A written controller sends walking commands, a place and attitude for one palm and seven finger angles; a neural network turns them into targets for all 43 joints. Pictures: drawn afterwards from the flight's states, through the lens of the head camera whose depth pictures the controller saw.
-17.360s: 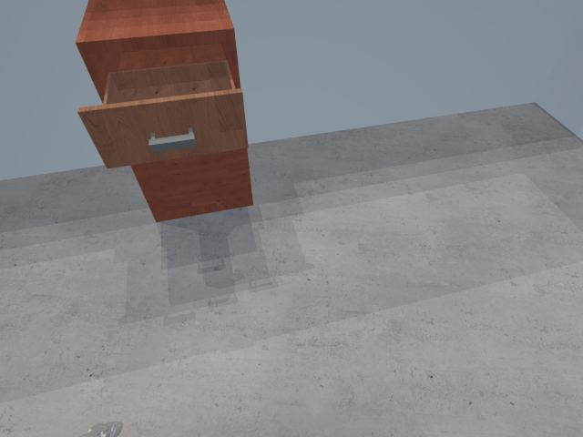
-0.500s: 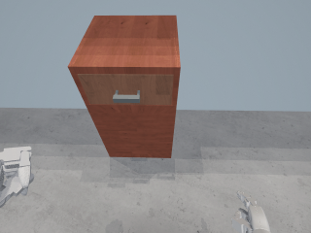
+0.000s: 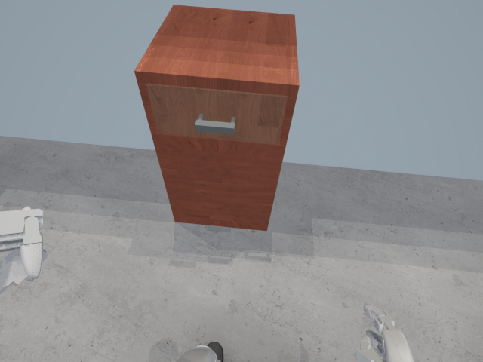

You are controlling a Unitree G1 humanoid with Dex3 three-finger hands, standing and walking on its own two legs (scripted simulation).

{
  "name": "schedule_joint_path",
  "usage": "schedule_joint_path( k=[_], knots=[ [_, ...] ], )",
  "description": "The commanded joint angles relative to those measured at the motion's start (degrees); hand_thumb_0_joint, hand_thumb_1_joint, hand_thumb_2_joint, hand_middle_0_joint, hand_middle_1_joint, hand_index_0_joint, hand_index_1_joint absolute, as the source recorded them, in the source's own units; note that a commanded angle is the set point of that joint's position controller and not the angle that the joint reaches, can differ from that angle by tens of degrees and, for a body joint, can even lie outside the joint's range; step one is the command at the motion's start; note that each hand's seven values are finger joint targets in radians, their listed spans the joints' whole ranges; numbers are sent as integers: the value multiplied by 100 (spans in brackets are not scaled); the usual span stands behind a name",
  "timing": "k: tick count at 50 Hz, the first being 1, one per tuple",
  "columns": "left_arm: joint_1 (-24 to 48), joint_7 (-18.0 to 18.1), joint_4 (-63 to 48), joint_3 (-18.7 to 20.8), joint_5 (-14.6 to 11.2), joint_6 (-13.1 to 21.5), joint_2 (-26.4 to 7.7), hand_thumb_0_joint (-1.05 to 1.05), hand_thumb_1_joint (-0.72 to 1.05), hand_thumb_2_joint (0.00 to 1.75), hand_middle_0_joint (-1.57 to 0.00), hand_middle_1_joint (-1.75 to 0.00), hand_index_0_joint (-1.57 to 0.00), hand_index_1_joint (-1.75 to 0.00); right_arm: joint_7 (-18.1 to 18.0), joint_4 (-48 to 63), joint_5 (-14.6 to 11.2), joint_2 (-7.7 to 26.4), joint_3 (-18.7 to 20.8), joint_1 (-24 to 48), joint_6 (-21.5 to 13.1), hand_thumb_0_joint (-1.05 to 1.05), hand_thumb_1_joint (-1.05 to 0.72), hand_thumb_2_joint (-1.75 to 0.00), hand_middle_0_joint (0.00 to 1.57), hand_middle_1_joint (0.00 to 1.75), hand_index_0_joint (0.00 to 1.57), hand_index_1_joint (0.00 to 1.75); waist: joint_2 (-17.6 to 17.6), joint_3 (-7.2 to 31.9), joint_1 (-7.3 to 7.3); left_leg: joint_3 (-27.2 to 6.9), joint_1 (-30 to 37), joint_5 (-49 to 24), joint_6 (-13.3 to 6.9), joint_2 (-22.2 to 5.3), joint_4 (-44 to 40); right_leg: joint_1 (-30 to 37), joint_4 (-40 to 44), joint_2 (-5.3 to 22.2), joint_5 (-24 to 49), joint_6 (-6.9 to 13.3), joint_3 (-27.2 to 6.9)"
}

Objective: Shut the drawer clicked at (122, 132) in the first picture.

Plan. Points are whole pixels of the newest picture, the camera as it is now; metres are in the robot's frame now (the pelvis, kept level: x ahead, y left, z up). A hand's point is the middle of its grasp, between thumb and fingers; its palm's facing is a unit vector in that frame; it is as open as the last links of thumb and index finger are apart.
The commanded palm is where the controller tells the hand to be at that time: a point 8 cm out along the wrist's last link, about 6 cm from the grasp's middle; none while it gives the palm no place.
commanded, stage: step back with the hand held close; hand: left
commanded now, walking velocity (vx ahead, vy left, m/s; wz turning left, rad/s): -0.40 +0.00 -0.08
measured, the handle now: (216, 122) +0.75 +0.10 -0.10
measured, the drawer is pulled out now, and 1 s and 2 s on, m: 0.00 0.00 0.00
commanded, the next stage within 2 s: stop stepping back and stand still in 0.30 s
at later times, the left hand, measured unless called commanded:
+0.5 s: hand out of the picture +0.10 +0.21 +0.18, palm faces +0.23 -0.84 -0.49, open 3.3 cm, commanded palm +0.04 +0.26 +0.19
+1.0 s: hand out of the picture +0.04 +0.20 +0.18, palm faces +0.32 -0.81 -0.50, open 3.3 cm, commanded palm -0.02 +0.25 +0.19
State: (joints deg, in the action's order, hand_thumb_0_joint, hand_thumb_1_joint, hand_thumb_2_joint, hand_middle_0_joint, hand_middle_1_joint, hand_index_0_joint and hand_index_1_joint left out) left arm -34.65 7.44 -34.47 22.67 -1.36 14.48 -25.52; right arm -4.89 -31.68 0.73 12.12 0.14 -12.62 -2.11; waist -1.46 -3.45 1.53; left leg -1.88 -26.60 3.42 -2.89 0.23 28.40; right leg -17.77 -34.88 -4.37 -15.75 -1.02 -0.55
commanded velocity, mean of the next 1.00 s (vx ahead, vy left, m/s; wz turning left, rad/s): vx -0.04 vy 0.03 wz -0.06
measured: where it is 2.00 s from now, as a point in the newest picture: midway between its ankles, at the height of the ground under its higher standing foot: outside the picture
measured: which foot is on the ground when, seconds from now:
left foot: down 0.00-0.08, up 0.10-0.24, down 0.26-0.58, up 0.60-0.78, down 0.80-1.00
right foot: up 0.00-0.00, down 0.02-0.28, up 0.30-0.56, down 0.58-1.00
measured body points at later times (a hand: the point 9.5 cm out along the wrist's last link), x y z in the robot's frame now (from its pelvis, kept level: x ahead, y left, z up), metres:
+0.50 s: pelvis -0.11 -0.01 +0.01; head -0.07 +0.01 +0.46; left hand +0.08 +0.25 +0.21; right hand +0.08 -0.23 -0.05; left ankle -0.03 +0.10 -0.73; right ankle -0.13 -0.12 -0.69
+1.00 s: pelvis -0.16 -0.02 +0.00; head -0.17 -0.02 +0.45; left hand +0.02 +0.24 +0.21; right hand -0.06 -0.28 -0.09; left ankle -0.13 +0.10 -0.73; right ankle -0.17 -0.11 -0.73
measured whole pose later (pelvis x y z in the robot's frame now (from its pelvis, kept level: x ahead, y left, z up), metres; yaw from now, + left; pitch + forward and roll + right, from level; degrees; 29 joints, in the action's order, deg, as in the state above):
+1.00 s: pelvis -0.16 -0.02 +0.00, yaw -4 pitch -1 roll +0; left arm -36.3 9.2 -31.7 22.4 -0.6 13.5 -23.2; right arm -4.0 -36.4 0.2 11.8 0.3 -17.3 -7.9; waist -0.1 0.6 2.7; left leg 1.9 -15.7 15.4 0.2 -1.5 32.2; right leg -13.9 -32.6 -0.8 -16.9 1.9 3.1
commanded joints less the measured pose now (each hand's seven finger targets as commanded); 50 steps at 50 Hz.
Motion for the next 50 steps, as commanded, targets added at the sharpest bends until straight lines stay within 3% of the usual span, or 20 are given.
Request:
schedule_joint_path(
  k=[1,3,4,5,7,9,11,12,14,20,26,27,29,30,32,38,42,44,47,50],
  knots=[
    [-436,99,-1080,938,-106,381,-821,0,90,90,-140,-160,-140,-160,-30,897,17,829,409,817,-367,0,-90,-90,20,30,20,30,-823,877,-211,-1098,-1547,3388,-380,-1214,-1588,1825,-173,-79,-465,158,-148],
    [-529,98,-1166,974,-244,375,-933,0,90,90,-140,-160,-140,-160,49,842,1,638,395,830,-339,0,-90,-90,20,30,20,30,123,807,-138,-446,-475,2420,46,-560,-208,396,1347,703,-824,451,-1201],
    [-441,136,-1210,981,-265,419,-987,0,90,90,-140,-160,-140,-160,124,700,-53,535,399,747,-269,0,-90,-90,20,30,20,30,847,946,-99,63,636,1542,352,-105,1383,-869,2255,1691,-611,689,-2356],
    [-297,206,-1052,941,-260,422,-944,0,90,90,-140,-160,-140,-160,164,557,-55,503,403,748,-218,0,-90,-90,20,30,20,30,979,955,-144,149,494,1658,408,20,2277,-830,2281,2176,1104,847,-2436],
    [-186,200,-1067,748,-194,298,-748,0,90,90,-140,-160,-140,-160,157,585,-139,517,451,748,-208,0,-90,-90,20,30,20,30,1419,1515,-112,79,-143,2088,351,205,2603,457,1435,1835,4380,326,-1809],
    [-46,138,-997,555,-146,171,-681,0,90,90,-140,-160,-140,-160,29,657,-126,439,350,902,-132,0,-90,-90,20,30,20,30,1149,1262,-67,319,275,1631,319,95,1586,666,986,1495,5360,362,-1258],
    [365,118,-1101,348,-156,188,-634,0,90,90,-140,-160,-140,-160,-91,561,-103,523,262,980,-96,0,-90,-90,20,30,20,30,397,1047,15,464,1086,401,287,105,-66,479,570,959,4960,147,-820],
    [612,103,-1322,230,-152,212,-645,0,90,90,-140,-160,-140,-160,-134,550,-118,633,274,1056,-125,0,-90,-90,20,30,20,30,-228,1089,8,201,1650,-1510,189,-375,-696,282,253,610,4038,-95,-592],
    [559,111,-1326,348,-84,262,-719,0,90,90,-140,-160,-140,-160,3,502,-32,622,387,640,-260,0,-90,-90,20,30,20,30,-975,1681,-108,-864,2930,-4554,-419,-1873,-489,-964,-1190,170,-711,-131,-539],
    [-153,31,-1721,629,-245,76,-666,0,90,90,-140,-160,-140,-160,310,616,-12,638,442,672,-474,0,-90,-90,20,30,20,30,-796,1588,-170,-331,1930,-3158,-590,-1939,-633,-633,-2021,177,-958,-45,-226],
    [-741,158,-1251,746,-228,-132,-609,0,90,90,-140,-160,-140,-160,246,965,-116,646,278,734,-396,0,-90,-90,20,30,20,30,-834,694,-128,178,-657,3439,6,-1063,-1275,1495,408,241,-794,91,545],
    [-724,179,-1156,825,-176,-146,-713,0,90,90,-140,-160,-140,-160,208,988,-119,621,288,737,-364,0,-90,-90,20,30,20,30,-349,586,-109,536,-579,3250,188,-611,-650,1295,1141,458,-1068,194,242],
    [-462,206,-1035,797,-223,-123,-869,0,90,90,-140,-160,-140,-160,168,847,-93,589,292,699,-273,0,-90,-90,20,30,20,30,1417,335,-103,350,-62,2181,367,-31,2126,-607,3031,2232,-2837,1008,-2528],
    [-77,271,-1087,883,-240,-49,-966,0,90,90,-140,-160,-140,-160,161,656,6,618,265,625,-310,0,-90,-90,20,30,20,30,1254,272,-88,172,-254,1865,335,-175,2606,-455,2922,2541,-1910,1164,-2304],
    [124,267,-938,609,-163,-49,-712,0,90,90,-140,-160,-140,-160,132,566,-117,652,306,480,-369,0,-90,-90,20,30,20,30,1096,785,-9,124,-280,1675,309,-189,2574,235,2328,2107,-1616,884,-1864],
    [163,323,-840,324,12,142,-526,0,90,90,-140,-160,-140,-160,-63,425,-72,668,295,434,-719,0,-90,-90,20,30,20,30,674,265,-58,504,1297,1610,41,-141,-145,-281,1796,1595,-1583,586,-763],
    [22,325,-1281,532,37,300,-662,0,90,90,-140,-160,-140,-160,-49,563,-59,870,339,281,-881,0,-90,-90,20,30,20,30,-1143,440,-127,-1479,1467,1595,-578,-1414,-1191,-325,-370,434,-492,52,302],
    [-11,316,-1186,665,93,288,-707,0,90,90,-140,-160,-140,-160,-32,434,-34,678,256,315,-891,0,-90,-90,20,30,20,30,-1348,313,-113,-1293,561,2588,-555,-1338,-1606,208,-510,462,-933,86,326],
    [-121,320,-1071,644,64,279,-605,0,90,90,-140,-160,-140,-160,16,435,-64,711,240,293,-913,0,-90,-90,20,30,20,30,-738,305,-107,-510,287,1972,-259,-945,-901,939,728,497,-80,99,253],
    [-256,242,-531,484,-47,258,-419,0,90,90,-140,-160,-140,-160,120,411,-74,680,310,303,-821,0,-90,-90,20,30,20,30,774,306,-59,193,295,1757,152,-202,459,552,1799,1324,-620,454,-1323]
  ],
)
